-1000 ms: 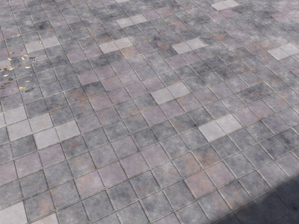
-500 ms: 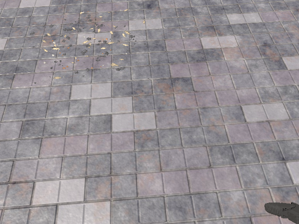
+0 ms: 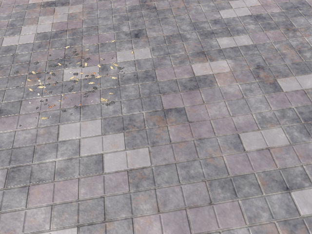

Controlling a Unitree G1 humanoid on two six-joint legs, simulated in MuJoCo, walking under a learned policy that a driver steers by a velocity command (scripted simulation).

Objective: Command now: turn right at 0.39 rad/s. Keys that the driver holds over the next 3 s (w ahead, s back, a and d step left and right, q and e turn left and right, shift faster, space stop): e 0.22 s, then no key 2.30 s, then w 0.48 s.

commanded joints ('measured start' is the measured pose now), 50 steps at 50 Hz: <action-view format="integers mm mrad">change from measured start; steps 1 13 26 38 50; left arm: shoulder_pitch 18 -33 -84 -88 -78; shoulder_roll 203 185 87 80 72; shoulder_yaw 62 86 43 28 20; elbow -77 -135 -94 -59 13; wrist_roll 2 -7 -20 6 5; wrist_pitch -32 15 24 -7 -23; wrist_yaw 8 22 10 -9 -7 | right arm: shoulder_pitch -47 58 52 66 81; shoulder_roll -100 -210 -164 -104 -110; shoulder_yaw -41 -67 -34 -7 -10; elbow -92 -82 -13 62 163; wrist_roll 13 -38 22 2 8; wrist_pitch -5 -26 -17 -21 -12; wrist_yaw -7 19 7 8 -13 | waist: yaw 17 -16 -44 -39 -44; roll -239 184 147 -84 -32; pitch -92 -84 -76 -36 -23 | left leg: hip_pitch -193 200 249 183 203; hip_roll -5 469 278 108 117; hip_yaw -79 -525 -170 -11 -15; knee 290 -429 -307 -252 -267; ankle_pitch -219 385 629 255 253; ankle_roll -17 291 217 -21 -36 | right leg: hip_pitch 209 -252 63 144 129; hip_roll -283 75 22 -56 -29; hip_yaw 422 140 -49 72 53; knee -253 427 -68 -201 -212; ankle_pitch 482 -350 -46 244 198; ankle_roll -275 25 83 -51 -47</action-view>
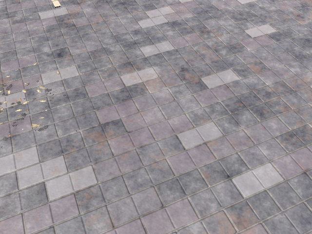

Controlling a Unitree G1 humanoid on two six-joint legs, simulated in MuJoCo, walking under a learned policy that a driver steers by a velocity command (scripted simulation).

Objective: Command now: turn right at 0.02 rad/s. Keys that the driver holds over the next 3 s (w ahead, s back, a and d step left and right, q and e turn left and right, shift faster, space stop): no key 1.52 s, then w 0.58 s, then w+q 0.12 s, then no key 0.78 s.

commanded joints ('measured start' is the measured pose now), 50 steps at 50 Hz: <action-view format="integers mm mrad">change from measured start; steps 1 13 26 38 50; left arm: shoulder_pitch -17 9 30 50 71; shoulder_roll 121 113 106 92 77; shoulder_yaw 31 26 17 9 4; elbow -40 71 172 237 276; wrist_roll -1 -6 -11 -14 -16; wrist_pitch -15 -13 -9 -4 0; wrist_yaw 4 13 19 22 24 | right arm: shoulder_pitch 6 29 65 104 143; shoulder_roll -108 -94 -67 -44 -25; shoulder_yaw -22 -18 -7 3 9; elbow -17 78 142 172 186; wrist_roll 1 4 5 5 6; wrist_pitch -9 -11 -12 -15 -18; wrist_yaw -7 -16 -21 -23 -25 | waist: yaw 0 2 6 11 14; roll -10 -6 4 8 10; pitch -32 -16 -4 5 13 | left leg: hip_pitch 20 5 -6 -18 -30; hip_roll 23 20 13 8 4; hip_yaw -30 -23 -13 -7 -4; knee -55 -67 -73 -74 -75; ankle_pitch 144 135 132 125 116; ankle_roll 4 6 8 10 13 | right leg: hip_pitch -27 -20 -22 -26 -32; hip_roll -67 -45 -32 -25 -22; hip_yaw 71 46 30 20 14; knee -106 -115 -121 -124 -123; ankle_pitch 201 191 188 183 174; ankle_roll -28 -23 -22 -21 -20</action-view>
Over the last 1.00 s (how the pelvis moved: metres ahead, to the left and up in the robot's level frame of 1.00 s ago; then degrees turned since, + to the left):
0.00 0.00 0.01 -13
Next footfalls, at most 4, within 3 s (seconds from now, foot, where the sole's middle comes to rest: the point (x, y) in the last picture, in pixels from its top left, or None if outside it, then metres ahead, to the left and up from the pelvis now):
2.22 right None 0.43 -0.09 -0.77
2.62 left None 0.50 0.15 -0.77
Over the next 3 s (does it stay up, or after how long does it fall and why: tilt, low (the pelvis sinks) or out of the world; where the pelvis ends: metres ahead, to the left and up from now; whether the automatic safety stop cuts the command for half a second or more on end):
stays up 0.44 0.04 0.00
